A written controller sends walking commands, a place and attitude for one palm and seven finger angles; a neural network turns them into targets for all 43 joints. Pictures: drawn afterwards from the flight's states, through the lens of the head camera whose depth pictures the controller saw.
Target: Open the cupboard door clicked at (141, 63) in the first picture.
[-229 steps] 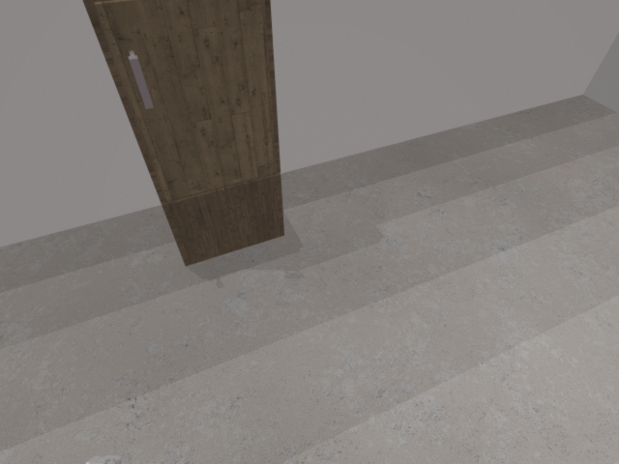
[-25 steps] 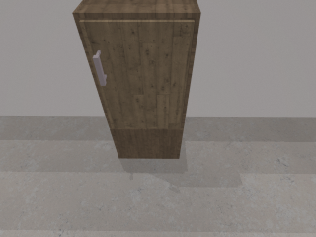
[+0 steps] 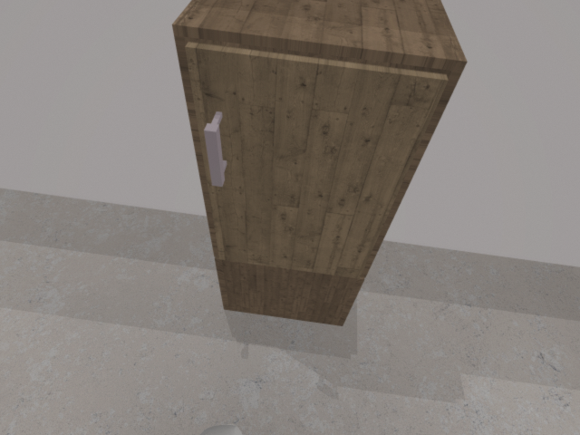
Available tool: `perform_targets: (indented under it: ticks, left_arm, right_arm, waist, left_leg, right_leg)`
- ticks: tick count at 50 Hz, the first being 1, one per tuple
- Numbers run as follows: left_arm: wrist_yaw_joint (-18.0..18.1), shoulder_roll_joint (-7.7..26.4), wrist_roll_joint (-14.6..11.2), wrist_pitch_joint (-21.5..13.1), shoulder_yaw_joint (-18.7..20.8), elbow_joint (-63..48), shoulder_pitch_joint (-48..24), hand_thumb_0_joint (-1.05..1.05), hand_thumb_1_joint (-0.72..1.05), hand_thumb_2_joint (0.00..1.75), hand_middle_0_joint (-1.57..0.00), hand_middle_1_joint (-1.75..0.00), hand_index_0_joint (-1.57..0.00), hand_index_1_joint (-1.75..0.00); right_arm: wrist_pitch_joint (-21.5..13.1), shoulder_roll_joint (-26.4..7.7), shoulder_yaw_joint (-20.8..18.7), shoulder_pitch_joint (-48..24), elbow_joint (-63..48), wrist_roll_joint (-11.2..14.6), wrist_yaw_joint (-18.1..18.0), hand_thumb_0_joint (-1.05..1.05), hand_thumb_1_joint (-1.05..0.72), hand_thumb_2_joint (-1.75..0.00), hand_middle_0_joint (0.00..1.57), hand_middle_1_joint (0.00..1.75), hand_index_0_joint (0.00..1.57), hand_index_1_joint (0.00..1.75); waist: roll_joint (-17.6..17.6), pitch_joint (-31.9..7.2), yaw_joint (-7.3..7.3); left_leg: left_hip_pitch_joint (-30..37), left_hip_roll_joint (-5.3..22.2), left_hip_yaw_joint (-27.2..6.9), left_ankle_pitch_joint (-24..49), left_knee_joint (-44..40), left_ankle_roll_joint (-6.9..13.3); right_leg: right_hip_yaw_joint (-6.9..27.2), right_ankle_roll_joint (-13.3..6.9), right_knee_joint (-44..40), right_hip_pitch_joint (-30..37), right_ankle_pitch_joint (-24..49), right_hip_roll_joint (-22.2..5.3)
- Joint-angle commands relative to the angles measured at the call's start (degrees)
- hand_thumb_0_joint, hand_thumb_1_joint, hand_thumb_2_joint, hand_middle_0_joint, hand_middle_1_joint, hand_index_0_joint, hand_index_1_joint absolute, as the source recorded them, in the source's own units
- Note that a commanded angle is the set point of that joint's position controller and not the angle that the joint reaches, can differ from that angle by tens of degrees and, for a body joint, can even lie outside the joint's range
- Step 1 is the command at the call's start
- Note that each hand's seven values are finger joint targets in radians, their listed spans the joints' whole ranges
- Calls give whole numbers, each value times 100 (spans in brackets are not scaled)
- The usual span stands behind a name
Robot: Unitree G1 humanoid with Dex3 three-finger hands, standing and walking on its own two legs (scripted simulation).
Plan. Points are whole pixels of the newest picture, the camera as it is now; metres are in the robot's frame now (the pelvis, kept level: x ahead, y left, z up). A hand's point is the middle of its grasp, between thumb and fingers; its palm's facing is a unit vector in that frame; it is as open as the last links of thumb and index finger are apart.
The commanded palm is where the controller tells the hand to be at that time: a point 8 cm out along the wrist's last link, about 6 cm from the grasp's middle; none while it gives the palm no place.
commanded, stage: come to a stop and stand still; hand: left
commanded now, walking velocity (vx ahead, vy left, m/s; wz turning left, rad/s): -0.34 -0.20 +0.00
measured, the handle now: (218, 150) +0.55 +0.20 +0.05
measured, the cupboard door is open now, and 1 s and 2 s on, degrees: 0 0 0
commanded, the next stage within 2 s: look again from close up in 0.92 s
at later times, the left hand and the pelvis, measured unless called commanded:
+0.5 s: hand out of the picture +0.05 +0.13 -0.14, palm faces +0.00 -0.96 -0.28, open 7.4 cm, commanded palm none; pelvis -0.02 -0.06 +0.01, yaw -2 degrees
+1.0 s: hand out of the picture -0.03 +0.09 -0.16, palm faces +0.04 -0.98 -0.18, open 7.3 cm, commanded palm none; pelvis -0.03 -0.08 +0.02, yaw -1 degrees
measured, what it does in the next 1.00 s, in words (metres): steps on the spot: right foot, then left foot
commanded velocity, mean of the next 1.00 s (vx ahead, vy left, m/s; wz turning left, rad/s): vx -0.03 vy -0.03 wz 0.00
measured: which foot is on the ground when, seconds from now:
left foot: down 0.00-0.40, up 0.42-0.64, down 0.66-1.00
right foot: up 0.00-0.38, down 0.40-1.00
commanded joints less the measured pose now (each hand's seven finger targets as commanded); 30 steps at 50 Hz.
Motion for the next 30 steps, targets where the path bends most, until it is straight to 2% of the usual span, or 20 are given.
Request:
perform_targets:
  ticks: [1,3,5,8,10,11,13,14,16,17,18,19,20,21,22,24,25,27,29,30]
  left_arm:
    - [107,413,-20,121,1,-191,285,0,90,90,-20,-30,-20,-30]
    - [44,527,10,231,81,-377,91,0,90,90,-20,-30,-20,-30]
    - [11,592,35,323,173,-535,62,0,90,90,-20,-30,-20,-30]
    - [-31,620,49,375,268,-799,-120,0,90,90,-20,-30,-20,-30]
    - [-57,579,48,404,294,-940,-176,0,90,90,-20,-30,-20,-30]
    - [-66,580,51,401,288,-999,-242,0,90,90,-20,-30,-20,-30]
    - [-81,510,47,390,262,-1070,-307,0,90,90,-20,-30,-20,-30]
    - [-87,493,56,357,241,-1095,-356,0,90,90,-20,-30,-20,-30]
    - [-77,522,58,273,217,-1079,-258,0,90,90,-20,-30,-20,-30]
    - [-77,530,58,243,217,-1001,-87,0,90,90,-20,-30,-20,-30]
    - [-66,634,79,199,218,-939,132,0,90,90,-20,-30,-20,-30]
    - [-40,1011,134,115,224,-1022,-45,0,90,90,-20,-30,-20,-30]
    - [-29,1413,128,88,246,-1213,-548,0,90,90,-20,-30,-20,-30]
    - [-15,1439,114,84,267,-1295,-759,0,90,90,-20,-30,-20,-30]
    - [-3,1384,113,80,260,-1288,-1008,0,90,90,-20,-30,-20,-30]
    - [-21,1093,93,68,187,-1259,-1300,0,90,90,-20,-30,-20,-30]
    - [-35,1029,79,53,170,-1229,-1276,0,90,90,-20,-30,-20,-30]
    - [-21,954,63,25,160,-1113,-1020,0,90,90,-20,-30,-20,-30]
    - [-10,928,37,5,171,-933,-767,0,90,90,-20,-30,-20,-30]
    - [-8,913,11,-2,152,-822,-679,0,90,90,-20,-30,-20,-30]
  right_arm:
    - [131,-911,-108,460,22,62,-223,0,-90,-90,20,30,20,30]
    - [212,-967,-181,404,-40,42,-247,0,-90,-90,20,30,20,30]
    - [268,-1052,-256,327,-100,44,-264,0,-90,-90,20,30,20,30]
    - [264,-983,-321,200,-231,20,-242,0,-90,-90,20,30,20,30]
    - [272,-970,-348,33,-317,0,-208,0,-90,-90,20,30,20,30]
    - [272,-963,-348,21,-346,-8,-198,0,-90,-90,20,30,20,30]
    - [301,-1008,-378,-126,-401,-45,-141,0,-90,-90,20,30,20,30]
    - [321,-1002,-389,-108,-400,-59,-110,0,-90,-90,20,30,20,30]
    - [349,-1013,-398,-38,-389,-55,-67,0,-90,-90,20,30,20,30]
    - [369,-1030,-395,-16,-391,-38,-47,0,-90,-90,20,30,20,30]
    - [388,-912,-387,12,-402,-9,-26,0,-90,-90,20,30,20,30]
    - [423,-550,-324,227,-438,54,-4,0,-90,-90,20,30,20,30]
    - [459,-267,-223,176,-601,62,49,0,-90,-90,20,30,20,30]
    - [529,-401,-248,-73,-664,38,42,0,-90,-90,20,30,20,30]
    - [552,-429,-243,-21,-589,10,34,0,-90,-90,20,30,20,30]
    - [498,-464,-237,418,-296,15,40,0,-90,-90,20,30,20,30]
    - [459,-443,-221,582,-211,23,32,0,-90,-90,20,30,20,30]
    - [410,-366,-171,608,-138,36,-3,0,-90,-90,20,30,20,30]
    - [363,-299,-108,665,-75,40,-57,0,-90,-90,20,30,20,30]
    - [333,-274,-73,725,1,43,-86,0,-90,-90,20,30,20,30]
  waist:
    - [1286,-310,-260]
    - [1025,-314,-314]
    - [927,-669,-305]
    - [906,-902,-276]
    - [1135,-882,-241]
    - [1184,-806,-248]
    - [1445,-655,-227]
    - [1416,-576,-263]
    - [1366,-485,-224]
    - [1204,-502,-137]
    - [807,-525,-54]
    - [-337,-336,-176]
    - [-1222,-88,-284]
    - [-1156,-46,-146]
    - [-1257,108,-236]
    - [-850,103,-435]
    - [-741,-16,-440]
    - [-572,-148,-315]
    - [-523,-321,-239]
    - [-362,-413,-226]
  left_leg:
    - [1050,1881,-1478,4768,-1484,867]
    - [1072,1825,-1331,4483,-1545,861]
    - [1351,1865,-1196,4113,-1511,901]
    - [1241,1759,-1032,3464,-1520,864]
    - [1102,1677,-957,2622,-1620,815]
    - [991,1686,-1045,2296,-1660,828]
    - [621,1613,-1022,1113,-1840,738]
    - [501,1549,-1095,625,-1889,694]
    - [303,1462,-1213,42,-1797,583]
    - [45,1297,-1103,-394,-1662,426]
    - [-125,980,-870,-719,-1287,206]
    - [-376,410,-455,-1128,-313,-166]
    - [-450,33,-355,-1562,406,-334]
    - [-85,82,-640,-1663,940,-251]
    - [-131,36,-809,-1458,1283,-182]
    - [-69,-10,-721,-1035,1576,-183]
    - [-86,-35,-663,-986,1527,-210]
    - [4,-5,-600,-1059,1074,-259]
    - [187,16,-568,-1003,139,-303]
    - [482,0,-566,-717,-450,-311]
  right_leg:
    - [375,5,1255,-1011,-259,-29]
    - [350,17,1485,-1229,-38,38]
    - [425,37,2088,-1583,185,161]
    - [509,76,2287,-1725,448,212]
    - [450,73,2005,-1703,534,225]
    - [411,51,1739,-1629,473,207]
    - [281,-9,1048,-1272,497,145]
    - [167,-37,650,-1108,504,195]
    - [42,-94,-242,-675,699,284]
    - [-75,-94,-833,-247,1172,336]
    - [-26,-103,-1545,81,1565,284]
    - [1068,-359,-2519,-188,1186,-528]
    - [2065,-790,-3104,-1012,803,-1434]
    - [2194,-1074,-3311,-1738,293,-1512]
    - [2116,-1105,-3256,-1848,212,-1287]
    - [1339,-987,-2898,-1551,984,-821]
    - [1096,-952,-2713,-1224,1515,-713]
    - [1030,-1020,-2519,-781,2358,-738]
    - [1082,-1099,-2255,-272,3083,-751]
    - [1107,-1040,-2111,-175,3333,-710]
